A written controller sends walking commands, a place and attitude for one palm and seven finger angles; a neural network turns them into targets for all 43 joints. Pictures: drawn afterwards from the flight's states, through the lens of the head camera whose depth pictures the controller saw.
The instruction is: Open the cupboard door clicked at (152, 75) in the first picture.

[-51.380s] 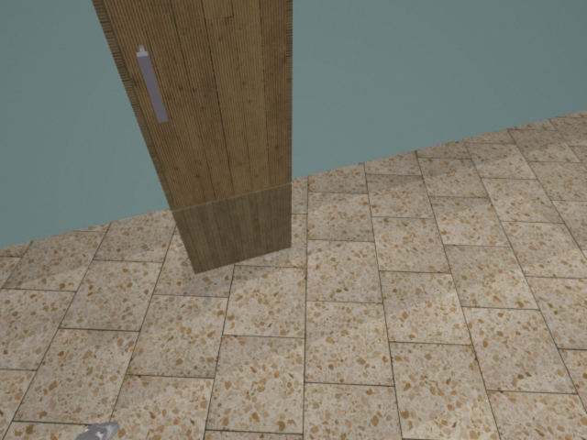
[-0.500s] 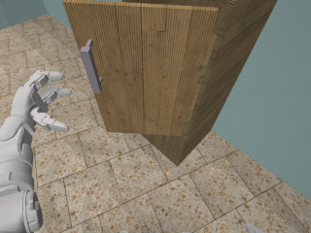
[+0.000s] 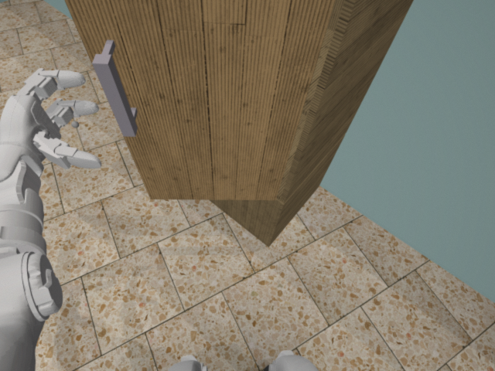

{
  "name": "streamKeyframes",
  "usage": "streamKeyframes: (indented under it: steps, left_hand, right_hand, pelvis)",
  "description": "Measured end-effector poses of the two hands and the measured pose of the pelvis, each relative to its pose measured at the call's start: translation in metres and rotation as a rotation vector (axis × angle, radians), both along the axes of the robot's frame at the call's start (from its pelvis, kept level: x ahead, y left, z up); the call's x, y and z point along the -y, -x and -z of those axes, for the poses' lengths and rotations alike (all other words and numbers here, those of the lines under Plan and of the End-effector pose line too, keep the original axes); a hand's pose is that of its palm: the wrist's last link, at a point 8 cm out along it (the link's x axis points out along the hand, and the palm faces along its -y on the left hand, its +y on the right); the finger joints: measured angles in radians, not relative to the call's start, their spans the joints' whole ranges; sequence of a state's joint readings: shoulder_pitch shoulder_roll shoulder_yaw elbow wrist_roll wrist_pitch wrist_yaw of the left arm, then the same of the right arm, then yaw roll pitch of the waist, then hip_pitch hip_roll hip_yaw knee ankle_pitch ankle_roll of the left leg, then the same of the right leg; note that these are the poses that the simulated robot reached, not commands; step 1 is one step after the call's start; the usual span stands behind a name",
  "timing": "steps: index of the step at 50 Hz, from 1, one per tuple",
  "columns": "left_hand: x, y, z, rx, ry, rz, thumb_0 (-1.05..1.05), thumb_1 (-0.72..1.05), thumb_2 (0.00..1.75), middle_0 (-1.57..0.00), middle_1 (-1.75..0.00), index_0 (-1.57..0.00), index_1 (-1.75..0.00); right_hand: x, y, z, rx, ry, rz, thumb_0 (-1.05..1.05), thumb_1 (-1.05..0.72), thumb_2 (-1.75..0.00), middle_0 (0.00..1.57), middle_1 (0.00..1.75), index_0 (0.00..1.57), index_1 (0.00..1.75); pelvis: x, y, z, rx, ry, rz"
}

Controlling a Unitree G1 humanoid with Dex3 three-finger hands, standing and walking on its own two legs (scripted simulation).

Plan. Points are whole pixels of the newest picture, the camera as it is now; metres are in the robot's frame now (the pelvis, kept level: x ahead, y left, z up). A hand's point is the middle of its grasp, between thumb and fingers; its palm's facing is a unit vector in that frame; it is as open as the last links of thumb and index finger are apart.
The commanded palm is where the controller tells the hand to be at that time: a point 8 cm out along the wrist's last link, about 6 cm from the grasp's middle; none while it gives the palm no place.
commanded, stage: move the hooked fingers beside the handle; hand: left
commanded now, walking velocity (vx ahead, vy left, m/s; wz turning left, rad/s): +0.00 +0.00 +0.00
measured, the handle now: (120, 91) +0.55 +0.19 +0.10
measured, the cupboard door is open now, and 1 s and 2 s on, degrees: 41 40 40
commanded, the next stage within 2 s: slide the fingers in behind the handle in 1.06 s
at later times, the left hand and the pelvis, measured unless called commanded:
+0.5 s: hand (82, 109) +0.51 +0.24 +0.11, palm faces -0.04 -1.00 +0.01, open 13.9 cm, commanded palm +0.48 +0.29 +0.10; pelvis +0.01 +0.00 -0.01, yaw -1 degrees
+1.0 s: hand (95, 108) +0.51 +0.23 +0.10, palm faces -0.03 -1.00 +0.00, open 13.9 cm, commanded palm +0.49 +0.29 +0.10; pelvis +0.00 +0.00 -0.01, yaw -1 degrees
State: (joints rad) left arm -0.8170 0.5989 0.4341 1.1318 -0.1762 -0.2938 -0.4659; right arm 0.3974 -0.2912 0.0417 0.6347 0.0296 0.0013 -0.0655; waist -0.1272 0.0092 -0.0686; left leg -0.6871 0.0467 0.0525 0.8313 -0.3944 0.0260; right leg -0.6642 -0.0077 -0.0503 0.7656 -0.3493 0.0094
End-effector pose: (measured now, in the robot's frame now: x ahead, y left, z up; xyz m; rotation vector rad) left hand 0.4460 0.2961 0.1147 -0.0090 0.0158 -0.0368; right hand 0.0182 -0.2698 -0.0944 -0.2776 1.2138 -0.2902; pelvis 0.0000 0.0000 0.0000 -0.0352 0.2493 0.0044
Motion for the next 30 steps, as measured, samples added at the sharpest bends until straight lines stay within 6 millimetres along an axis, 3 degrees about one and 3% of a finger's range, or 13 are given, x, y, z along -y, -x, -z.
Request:
streamKeyframes:
  steps: [16,23,30]
  left_hand:
    - [0.004,-0.046,0.002,-0.024,0.000,0.005,-0.01,-0.50,0.30,-0.30,-1.20,-0.30,-1.21]
    - [-0.001,-0.044,0.007,-0.018,0.002,0.002,-0.01,-0.49,0.30,-0.30,-1.20,-0.32,-1.21]
    - [-0.004,-0.036,0.007,-0.005,-0.001,-0.001,-0.01,-0.50,0.30,-0.30,-1.20,-0.30,-1.20]
  right_hand:
    - [0.001,0.037,-0.001,-0.125,0.024,0.053,0.01,-0.91,-0.89,0.20,0.30,0.21,0.30]
    - [-0.006,0.044,-0.001,-0.158,0.002,0.076,0.01,-0.91,-0.89,0.20,0.30,0.21,0.30]
    - [-0.009,0.033,0.001,-0.145,-0.009,0.063,0.01,-0.91,-0.89,0.20,0.30,0.21,0.30]
  pelvis:
    - [-0.001,0.000,0.008,-0.069,0.014,0.005]
    - [-0.002,-0.005,0.007,-0.075,0.014,0.020]
    - [-0.004,-0.008,0.006,-0.063,0.018,0.013]
